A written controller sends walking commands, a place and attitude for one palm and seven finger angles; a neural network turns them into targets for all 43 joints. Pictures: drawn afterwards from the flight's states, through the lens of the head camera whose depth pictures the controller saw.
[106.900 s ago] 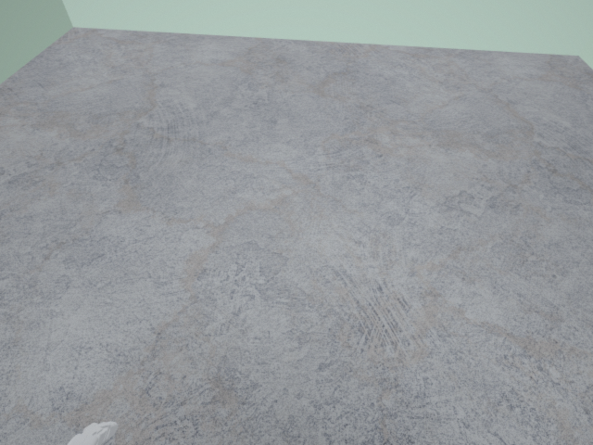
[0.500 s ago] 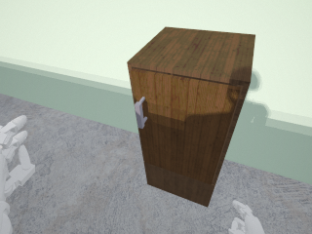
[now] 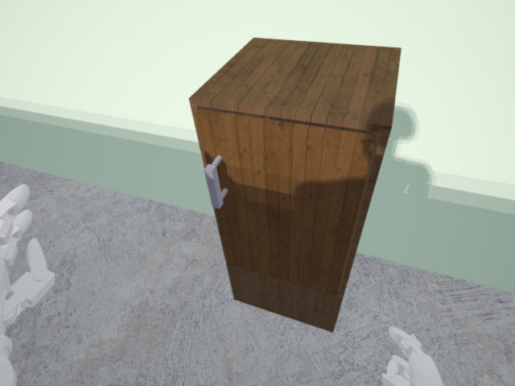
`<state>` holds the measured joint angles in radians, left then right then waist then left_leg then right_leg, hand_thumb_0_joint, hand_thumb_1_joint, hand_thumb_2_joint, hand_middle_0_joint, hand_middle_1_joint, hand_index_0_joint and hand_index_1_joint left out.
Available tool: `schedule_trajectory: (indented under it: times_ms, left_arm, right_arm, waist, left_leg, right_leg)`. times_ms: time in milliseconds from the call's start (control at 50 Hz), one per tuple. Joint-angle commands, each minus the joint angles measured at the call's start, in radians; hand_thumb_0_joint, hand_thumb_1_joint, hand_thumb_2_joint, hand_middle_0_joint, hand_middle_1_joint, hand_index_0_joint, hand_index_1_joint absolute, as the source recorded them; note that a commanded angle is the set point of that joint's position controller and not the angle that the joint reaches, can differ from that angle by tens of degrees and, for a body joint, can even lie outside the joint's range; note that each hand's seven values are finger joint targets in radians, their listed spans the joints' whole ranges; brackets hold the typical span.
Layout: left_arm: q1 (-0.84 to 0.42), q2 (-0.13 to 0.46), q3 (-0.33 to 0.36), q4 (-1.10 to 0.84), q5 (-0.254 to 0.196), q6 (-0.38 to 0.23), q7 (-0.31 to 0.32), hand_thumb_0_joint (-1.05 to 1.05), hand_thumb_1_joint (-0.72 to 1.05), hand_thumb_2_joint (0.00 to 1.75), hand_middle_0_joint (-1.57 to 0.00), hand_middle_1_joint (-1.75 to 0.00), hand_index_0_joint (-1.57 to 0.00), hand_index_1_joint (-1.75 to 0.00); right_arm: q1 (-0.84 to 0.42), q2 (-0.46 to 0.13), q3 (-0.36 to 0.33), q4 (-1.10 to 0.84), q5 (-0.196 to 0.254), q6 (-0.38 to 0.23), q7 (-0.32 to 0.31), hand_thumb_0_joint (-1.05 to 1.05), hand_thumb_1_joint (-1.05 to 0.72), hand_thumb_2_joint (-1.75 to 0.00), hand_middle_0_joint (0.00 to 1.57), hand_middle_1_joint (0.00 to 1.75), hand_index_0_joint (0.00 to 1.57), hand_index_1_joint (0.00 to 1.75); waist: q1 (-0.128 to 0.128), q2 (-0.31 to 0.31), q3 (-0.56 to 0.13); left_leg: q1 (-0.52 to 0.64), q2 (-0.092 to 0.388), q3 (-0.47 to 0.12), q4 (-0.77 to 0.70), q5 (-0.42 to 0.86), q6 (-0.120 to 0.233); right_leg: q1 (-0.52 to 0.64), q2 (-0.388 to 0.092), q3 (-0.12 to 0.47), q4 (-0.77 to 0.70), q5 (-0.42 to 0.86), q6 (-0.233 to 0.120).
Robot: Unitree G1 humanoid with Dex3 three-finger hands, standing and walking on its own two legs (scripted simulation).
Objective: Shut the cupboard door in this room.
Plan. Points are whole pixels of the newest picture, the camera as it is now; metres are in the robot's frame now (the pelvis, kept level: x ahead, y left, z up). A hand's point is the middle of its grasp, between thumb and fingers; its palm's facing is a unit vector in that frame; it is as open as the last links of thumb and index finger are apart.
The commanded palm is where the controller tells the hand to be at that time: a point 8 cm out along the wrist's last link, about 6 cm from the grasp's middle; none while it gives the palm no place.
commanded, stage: step back with the hand held close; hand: left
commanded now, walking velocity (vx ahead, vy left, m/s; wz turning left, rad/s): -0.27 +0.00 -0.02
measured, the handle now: (217, 182) +0.58 +0.16 -0.03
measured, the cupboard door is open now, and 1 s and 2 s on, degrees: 0 0 0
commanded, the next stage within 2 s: stop stepping back and stand still in 1.24 s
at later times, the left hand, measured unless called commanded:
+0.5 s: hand (9, 314) +0.15 +0.29 +0.16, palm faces +0.39 -0.79 -0.47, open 7.4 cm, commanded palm +0.10 +0.33 +0.17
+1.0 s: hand out of the picture +0.09 +0.30 +0.16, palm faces +0.44 -0.78 -0.44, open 7.4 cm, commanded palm +0.02 +0.34 +0.17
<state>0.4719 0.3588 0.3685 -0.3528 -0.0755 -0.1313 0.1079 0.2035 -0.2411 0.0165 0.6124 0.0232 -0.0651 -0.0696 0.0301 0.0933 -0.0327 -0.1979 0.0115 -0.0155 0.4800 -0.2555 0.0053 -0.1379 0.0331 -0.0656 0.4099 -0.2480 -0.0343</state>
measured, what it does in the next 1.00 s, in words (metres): shifts its weight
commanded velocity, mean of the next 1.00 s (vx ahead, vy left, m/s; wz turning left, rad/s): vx -0.32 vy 0.00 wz -0.02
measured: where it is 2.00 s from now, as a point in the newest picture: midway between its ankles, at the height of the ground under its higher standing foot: outside the picture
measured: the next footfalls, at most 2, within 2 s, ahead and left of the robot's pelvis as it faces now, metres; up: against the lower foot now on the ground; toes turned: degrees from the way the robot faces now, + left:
right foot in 1.14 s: -0.18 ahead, -0.09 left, +0.00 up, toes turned +6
left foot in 1.48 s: -0.06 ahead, +0.13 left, +0.00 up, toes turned +1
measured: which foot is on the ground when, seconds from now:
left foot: down 0.00-1.00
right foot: down 0.00-0.96, up 0.98-1.00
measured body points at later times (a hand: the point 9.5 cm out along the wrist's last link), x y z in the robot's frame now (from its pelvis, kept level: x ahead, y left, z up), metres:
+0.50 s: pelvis -0.05 +0.03 -0.01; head -0.05 +0.04 +0.44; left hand +0.13 +0.33 +0.18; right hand +0.12 -0.22 -0.08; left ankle +0.00 +0.12 -0.74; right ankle -0.01 -0.10 -0.74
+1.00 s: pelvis -0.11 +0.04 -0.02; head -0.11 +0.07 +0.43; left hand +0.06 +0.34 +0.19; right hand +0.04 -0.21 -0.09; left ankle +0.00 +0.12 -0.74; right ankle -0.03 -0.09 -0.73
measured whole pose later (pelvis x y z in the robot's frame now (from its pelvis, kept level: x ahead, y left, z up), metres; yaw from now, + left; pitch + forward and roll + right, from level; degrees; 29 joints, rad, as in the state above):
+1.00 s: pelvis -0.11 +0.04 -0.02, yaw +2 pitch +1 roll -4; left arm 0.53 0.46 0.44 -0.50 -0.03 -0.26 0.18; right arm 0.25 -0.22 0.00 0.61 0.01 -0.06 -0.09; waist -0.04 0.01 -0.02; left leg -0.49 0.01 -0.02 0.60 -0.15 0.06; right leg -0.41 0.06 -0.02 0.58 -0.22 0.01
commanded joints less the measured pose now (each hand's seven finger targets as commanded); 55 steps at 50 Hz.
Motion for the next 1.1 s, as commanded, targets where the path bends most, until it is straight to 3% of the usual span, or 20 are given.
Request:
schedule_trajectory:
  times_ms: [0, 100, 200, 380, 420, 480, 500, 580, 660, 680, 700, 760, 780, 820, 880, 940, 980, 1040, 1060, 1080]
  left_arm:
    - [0.001, 0.205, 0.126, -0.207, 0.003, -0.09, 0.023, 0.0, 0.9, 0.9, -0.2, -0.3, -0.2, -0.3]
    - [0.019, 0.247, 0.162, -0.259, -0.002, -0.086, 0.04, 0.0, 0.9, 0.9, -0.2, -0.3, -0.2, -0.3]
    - [0.052, 0.25, 0.17, -0.257, -0.004, -0.072, 0.049, 0.0, 0.9, 0.9, -0.2, -0.3, -0.2, -0.3]
    - [0.072, 0.278, 0.196, -0.31, 0.007, -0.094, 0.066, 0.0, 0.9, 0.9, -0.2, -0.3, -0.2, -0.3]
    - [0.062, 0.249, 0.175, -0.311, 0.016, -0.105, 0.067, 0.0, 0.9, 0.9, -0.2, -0.3, -0.2, -0.3]
    - [0.033, 0.267, 0.199, -0.313, 0.03, -0.124, 0.069, 0.0, 0.9, 0.9, -0.2, -0.3, -0.2, -0.3]
    - [0.027, 0.237, 0.177, -0.314, 0.033, -0.129, 0.068, 0.0, 0.9, 0.9, -0.2, -0.3, -0.2, -0.3]
    - [-0.019, 0.251, 0.19, -0.337, 0.051, -0.147, 0.07, 0.0, 0.9, 0.9, -0.2, -0.3, -0.2, -0.3]
    - [-0.019, 0.233, 0.185, -0.331, 0.061, -0.159, 0.072, 0.0, 0.9, 0.9, -0.2, -0.3, -0.2, -0.3]
    - [-0.023, 0.263, 0.207, -0.337, 0.061, -0.162, 0.074, 0.0, 0.9, 0.9, -0.2, -0.3, -0.2, -0.3]
    - [-0.026, 0.236, 0.183, -0.338, 0.057, -0.167, 0.073, 0.0, 0.9, 0.9, -0.2, -0.3, -0.2, -0.3]
    - [-0.024, 0.25, 0.178, -0.342, 0.045, -0.175, 0.084, 0.0, 0.9, 0.9, -0.2, -0.3, -0.2, -0.3]
    - [-0.02, 0.283, 0.204, -0.336, 0.04, -0.176, 0.09, 0.0, 0.9, 0.9, -0.2, -0.3, -0.2, -0.3]
    - [-0.005, 0.266, 0.182, -0.334, 0.033, -0.18, 0.096, 0.0, 0.9, 0.9, -0.2, -0.3, -0.2, -0.3]
    - [0.018, 0.286, 0.203, -0.332, 0.032, -0.183, 0.104, 0.0, 0.9, 0.9, -0.2, -0.3, -0.2, -0.3]
    - [0.034, 0.262, 0.217, -0.349, 0.044, -0.196, 0.094, 0.0, 0.9, 0.9, -0.2, -0.3, -0.2, -0.3]
    - [0.034, 0.296, 0.255, -0.356, 0.043, -0.204, 0.078, 0.0, 0.9, 0.9, -0.2, -0.3, -0.2, -0.3]
    - [0.076, 0.255, 0.239, -0.325, 0.047, -0.21, 0.056, 0.0, 0.9, 0.9, -0.2, -0.3, -0.2, -0.3]
    - [0.063, 0.242, 0.222, -0.345, 0.038, -0.213, 0.05, 0.0, 0.9, 0.9, -0.2, -0.3, -0.2, -0.3]
    - [0.06, 0.268, 0.236, -0.371, 0.03, -0.226, 0.049, 0.0, 0.9, 0.9, -0.2, -0.3, -0.2, -0.3]
  right_arm:
    - [-0.117, -0.101, -0.061, -0.157, -0.005, -0.013, -0.006, 0.0, -0.9, -0.9, 0.2, 0.3, 0.2, 0.3]
    - [-0.12, -0.112, -0.066, -0.187, -0.004, 0.02, -0.029, 0.0, -0.9, -0.9, 0.2, 0.3, 0.2, 0.3]
    - [-0.113, -0.111, -0.07, -0.203, -0.001, 0.048, -0.035, 0.0, -0.9, -0.9, 0.2, 0.3, 0.2, 0.3]
    - [-0.107, -0.129, -0.073, -0.216, -0.005, 0.044, -0.037, 0.0, -0.9, -0.9, 0.2, 0.3, 0.2, 0.3]
    - [-0.094, -0.127, -0.067, -0.218, -0.005, 0.035, -0.037, 0.0, -0.9, -0.9, 0.2, 0.3, 0.2, 0.3]
    - [-0.087, -0.14, -0.071, -0.214, -0.012, 0.015, -0.041, 0.0, -0.9, -0.9, 0.2, 0.3, 0.2, 0.3]
    - [-0.077, -0.132, -0.066, -0.213, -0.012, 0.008, -0.04, 0.0, -0.9, -0.9, 0.2, 0.3, 0.2, 0.3]
    - [-0.071, -0.147, -0.075, -0.204, -0.017, -0.024, -0.038, 0.0, -0.9, -0.9, 0.2, 0.3, 0.2, 0.3]
    - [-0.057, -0.138, -0.074, -0.195, -0.022, -0.042, -0.031, 0.0, -0.9, -0.9, 0.2, 0.3, 0.2, 0.3]
    - [-0.057, -0.141, -0.079, -0.192, -0.023, -0.044, -0.031, 0.0, -0.9, -0.9, 0.2, 0.3, 0.2, 0.3]
    - [-0.053, -0.125, -0.073, -0.189, -0.024, -0.045, -0.027, 0.0, -0.9, -0.9, 0.2, 0.3, 0.2, 0.3]
    - [-0.04, -0.109, -0.074, -0.168, -0.028, -0.047, -0.013, 0.0, -0.9, -0.9, 0.2, 0.3, 0.2, 0.3]
    - [-0.041, -0.113, -0.079, -0.158, -0.033, -0.043, -0.012, 0.0, -0.9, -0.9, 0.2, 0.3, 0.2, 0.3]
    - [-0.043, -0.096, -0.072, -0.15, -0.027, -0.036, -0.008, 0.0, -0.9, -0.9, 0.2, 0.3, 0.2, 0.3]
    - [-0.058, -0.115, -0.077, -0.152, -0.023, -0.029, -0.018, 0.0, -0.9, -0.9, 0.2, 0.3, 0.2, 0.3]
    - [-0.073, -0.138, -0.077, -0.17, -0.016, -0.045, -0.029, 0.0, -0.9, -0.9, 0.2, 0.3, 0.2, 0.3]
    - [-0.084, -0.136, -0.092, -0.17, -0.023, -0.064, -0.034, 0.0, -0.9, -0.9, 0.2, 0.3, 0.2, 0.3]
    - [-0.096, -0.137, -0.092, -0.162, -0.034, -0.086, -0.024, 0.0, -0.9, -0.9, 0.2, 0.3, 0.2, 0.3]
    - [-0.093, -0.131, -0.087, -0.147, -0.041, -0.092, -0.02, 0.0, -0.9, -0.9, 0.2, 0.3, 0.2, 0.3]
    - [-0.092, -0.128, -0.091, -0.135, -0.046, -0.103, -0.016, 0.0, -0.9, -0.9, 0.2, 0.3, 0.2, 0.3]
  waist:
    - [-0.021, -0.084, -0.08]
    - [-0.019, -0.044, -0.145]
    - [-0.022, -0.076, -0.156]
    - [-0.027, -0.002, -0.093]
    - [-0.031, 0.009, -0.074]
    - [-0.032, 0.052, -0.051]
    - [-0.034, 0.045, -0.047]
    - [-0.035, 0.065, -0.052]
    - [-0.037, 0.03, -0.036]
    - [-0.036, -0.005, -0.04]
    - [-0.04, -0.044, -0.035]
    - [-0.048, -0.113, -0.039]
    - [-0.049, -0.13, -0.043]
    - [-0.053, -0.157, -0.065]
    - [-0.057, -0.039, -0.043]
    - [-0.044, 0.146, -0.07]
    - [-0.03, 0.124, -0.11]
    - [-0.027, 0.128, -0.06]
    - [-0.031, 0.128, -0.046]
    - [-0.034, 0.123, -0.086]
  left_leg:
    - [-0.008, 0.017, -0.008, 0.023, 0.173, 0.029]
    - [0.0, 0.053, -0.034, -0.028, 0.414, 0.028]
    - [-0.05, 0.06, -0.036, -0.03, 0.394, 0.026]
    - [-0.266, 0.079, -0.081, -0.125, 0.028, 0.055]
    - [-0.359, 0.091, -0.104, -0.157, -0.087, 0.065]
    - [-0.492, 0.116, -0.141, -0.212, -0.283, 0.088]
    - [-0.528, 0.125, -0.153, -0.221, -0.312, 0.092]
    - [-0.591, 0.136, -0.166, -0.214, -0.414, 0.104]
    - [-0.646, 0.12, -0.149, -0.154, -0.448, 0.104]
    - [-0.611, 0.105, -0.139, -0.114, -0.428, 0.094]
    - [-0.584, 0.084, -0.124, -0.067, -0.396, 0.083]
    - [-0.399, 0.014, -0.06, 0.087, -0.255, 0.034]
    - [-0.315, 0.001, -0.04, 0.117, -0.202, 0.019]
    - [-0.255, -0.003, -0.032, 0.124, -0.154, 0.014]
    - [-0.278, 0.032, -0.075, -0.002, -0.211, 0.032]
    - [-0.613, 0.212, -0.275, -0.314, -0.465, 0.109]
    - [-0.602, 0.258, -0.301, -0.302, -0.412, 0.133]
    - [-0.651, 0.264, -0.272, -0.278, -0.47, 0.14]
    - [-0.573, 0.255, -0.254, -0.266, -0.409, 0.126]
    - [-0.42, 0.251, -0.241, -0.231, -0.272, 0.112]
  right_leg:
    - [-0.07, -0.181, 0.139, -0.077, 0.239, -0.008]
    - [-0.011, -0.113, 0.082, 0.035, 0.395, 0.025]
    - [0.013, -0.108, 0.091, 0.054, 0.416, 0.03]
    - [0.029, -0.065, 0.104, 0.043, 0.151, 0.044]
    - [0.075, -0.052, 0.098, 0.077, 0.118, 0.046]
    - [0.136, -0.024, 0.099, 0.133, 0.08, 0.052]
    - [0.155, -0.021, 0.095, 0.158, 0.077, 0.052]
    - [0.173, -0.004, 0.11, 0.204, 0.055, 0.053]
    - [0.162, -0.02, 0.156, 0.2, 0.011, 0.041]
    - [0.116, -0.031, 0.179, 0.161, -0.011, 0.034]
    - [0.064, -0.062, 0.212, 0.118, -0.042, 0.021]
    - [-0.153, -0.161, 0.303, -0.051, -0.169, -0.027]
    - [-0.229, -0.179, 0.309, -0.097, -0.183, -0.036]
    - [-0.258, -0.19, 0.266, -0.115, -0.194, -0.034]
    - [-0.252, -0.108, 0.178, -0.076, -0.212, 0.004]
    - [0.113, 0.059, 0.073, 0.293, -0.029, 0.058]
    - [0.148, 0.084, 0.095, 0.365, 0.03, 0.056]
    - [0.159, 0.085, 0.113, 0.355, -0.056, 0.047]
    - [0.093, 0.08, 0.106, 0.303, -0.072, 0.04]
    - [0.016, 0.06, 0.12, 0.225, -0.018, 0.028]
